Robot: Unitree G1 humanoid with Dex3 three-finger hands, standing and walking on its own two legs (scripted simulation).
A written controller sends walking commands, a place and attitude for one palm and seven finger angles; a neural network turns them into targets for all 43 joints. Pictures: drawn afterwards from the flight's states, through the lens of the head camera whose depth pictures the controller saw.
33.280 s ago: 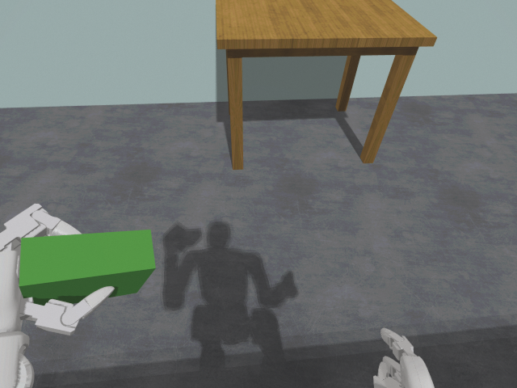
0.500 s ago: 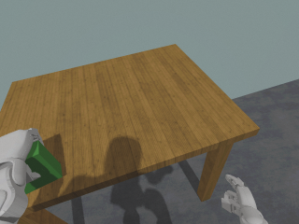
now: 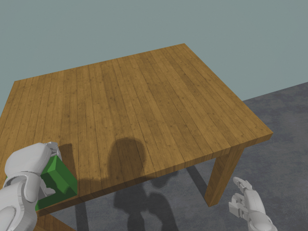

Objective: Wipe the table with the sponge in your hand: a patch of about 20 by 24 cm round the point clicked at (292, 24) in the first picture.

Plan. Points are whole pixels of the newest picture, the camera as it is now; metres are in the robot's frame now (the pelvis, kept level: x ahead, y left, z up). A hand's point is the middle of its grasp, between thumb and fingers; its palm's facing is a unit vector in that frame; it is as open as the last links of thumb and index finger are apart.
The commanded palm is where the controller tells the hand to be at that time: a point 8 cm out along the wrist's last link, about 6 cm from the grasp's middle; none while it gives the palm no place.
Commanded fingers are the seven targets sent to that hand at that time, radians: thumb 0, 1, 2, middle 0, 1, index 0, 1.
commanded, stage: move the sponge above the wiping area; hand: left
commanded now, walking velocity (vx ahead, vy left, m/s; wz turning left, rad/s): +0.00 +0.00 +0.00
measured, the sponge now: (49, 188) +0.19 +0.32 +0.01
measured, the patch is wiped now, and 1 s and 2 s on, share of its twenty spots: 0.00 0.00 0.05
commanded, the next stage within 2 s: lower the sponge onto the table in 0.84 s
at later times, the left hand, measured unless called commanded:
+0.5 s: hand (56, 167) +0.22 +0.28 +0.08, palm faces -0.05 -0.11 -0.99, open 9.2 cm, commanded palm +0.20 +0.30 +0.17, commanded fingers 0.00 0.10 1.30 -1.20 -1.60 -1.20 -1.60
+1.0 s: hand (50, 161) +0.22 +0.29 +0.11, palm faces +0.08 -0.03 -1.00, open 9.2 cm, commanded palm +0.20 +0.30 +0.17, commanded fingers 0.00 0.10 1.30 -1.20 -1.60 -1.20 -1.60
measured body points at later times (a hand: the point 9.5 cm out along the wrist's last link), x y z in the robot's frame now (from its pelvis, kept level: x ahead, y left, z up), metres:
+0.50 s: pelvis +0.01 +0.00 +0.00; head +0.00 -0.03 +0.45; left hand +0.21 +0.28 +0.13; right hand +0.25 -0.20 -0.08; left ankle +0.02 +0.10 -0.74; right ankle -0.01 -0.11 -0.74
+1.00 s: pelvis +0.01 -0.01 +0.00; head -0.01 -0.05 +0.45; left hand +0.21 +0.28 +0.16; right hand +0.25 -0.22 -0.08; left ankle +0.02 +0.10 -0.74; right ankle -0.01 -0.11 -0.74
